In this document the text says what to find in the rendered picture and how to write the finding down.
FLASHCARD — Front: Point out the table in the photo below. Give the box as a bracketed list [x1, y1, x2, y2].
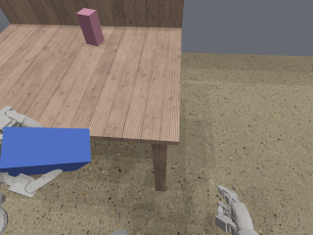
[0, 0, 184, 192]

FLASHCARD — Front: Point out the sponge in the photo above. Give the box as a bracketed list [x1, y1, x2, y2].
[0, 126, 91, 177]

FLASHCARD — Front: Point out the left robot hand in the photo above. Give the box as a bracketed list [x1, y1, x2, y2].
[0, 106, 63, 198]

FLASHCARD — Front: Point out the right robot hand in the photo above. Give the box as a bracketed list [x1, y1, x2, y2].
[215, 185, 254, 235]

